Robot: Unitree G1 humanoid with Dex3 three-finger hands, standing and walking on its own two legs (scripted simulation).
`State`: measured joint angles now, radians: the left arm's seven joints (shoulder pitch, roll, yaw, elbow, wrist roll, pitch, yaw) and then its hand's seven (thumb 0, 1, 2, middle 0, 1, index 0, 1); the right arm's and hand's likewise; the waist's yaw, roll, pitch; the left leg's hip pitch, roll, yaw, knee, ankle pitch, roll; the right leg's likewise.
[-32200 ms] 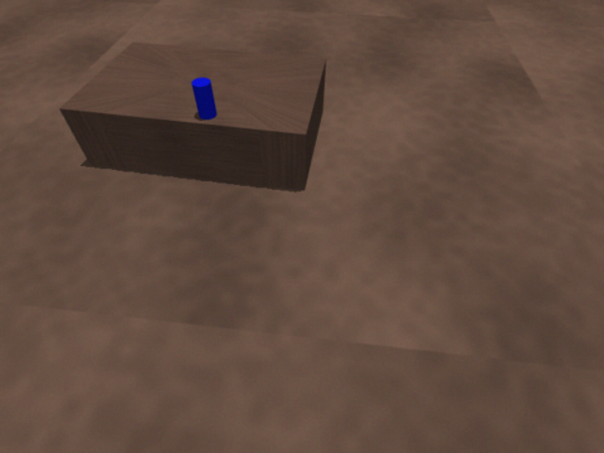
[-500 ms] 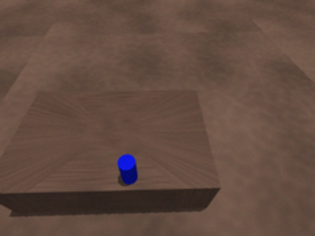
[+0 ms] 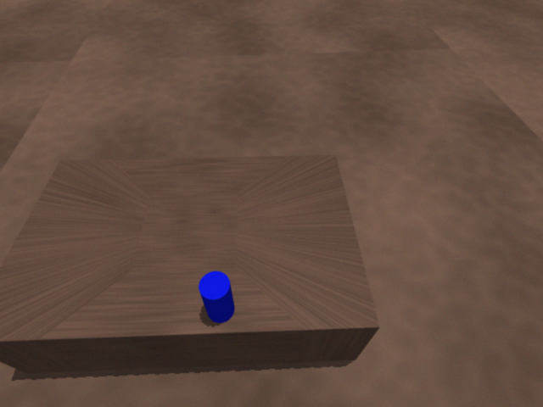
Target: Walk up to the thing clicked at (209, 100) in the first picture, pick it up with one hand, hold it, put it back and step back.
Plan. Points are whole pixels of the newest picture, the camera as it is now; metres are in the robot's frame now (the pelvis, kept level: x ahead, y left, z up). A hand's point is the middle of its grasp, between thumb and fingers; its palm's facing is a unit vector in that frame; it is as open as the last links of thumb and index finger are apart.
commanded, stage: stand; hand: left
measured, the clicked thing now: (217, 298) +0.44 +0.16 -0.37
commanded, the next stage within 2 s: step back in 0.68 s
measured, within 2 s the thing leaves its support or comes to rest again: neither
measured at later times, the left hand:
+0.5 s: hand out of the picture +0.07 +0.25 -0.16, palm faces -0.02 -0.94 -0.34, open 7.4 cm
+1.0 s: hand out of the picture +0.01 +0.25 -0.16, palm faces -0.04 -0.90 -0.43, open 7.4 cm
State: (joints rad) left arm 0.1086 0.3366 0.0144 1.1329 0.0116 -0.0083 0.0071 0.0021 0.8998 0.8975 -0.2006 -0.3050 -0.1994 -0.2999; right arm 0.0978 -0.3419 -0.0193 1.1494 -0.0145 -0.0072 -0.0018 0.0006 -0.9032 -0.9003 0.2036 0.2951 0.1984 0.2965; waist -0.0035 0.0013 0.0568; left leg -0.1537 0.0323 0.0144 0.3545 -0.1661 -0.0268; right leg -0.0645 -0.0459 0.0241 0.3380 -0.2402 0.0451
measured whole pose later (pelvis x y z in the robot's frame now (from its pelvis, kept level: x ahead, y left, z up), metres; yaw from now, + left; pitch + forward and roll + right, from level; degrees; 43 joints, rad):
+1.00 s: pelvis -0.06 -0.03 -0.02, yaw -1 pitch -2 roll +1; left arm 0.15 0.37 0.06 0.96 0.03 0.02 0.01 0.00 0.90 0.90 -0.20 -0.30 -0.20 -0.30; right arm 0.03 -0.40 -0.07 0.99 -0.01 0.08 -0.01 0.00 -0.90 -0.90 0.20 0.30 0.20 0.30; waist 0.01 0.03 0.17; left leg -0.44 -0.02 -0.09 0.88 -0.46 0.01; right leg -0.32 -0.01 0.02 0.68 -0.33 -0.02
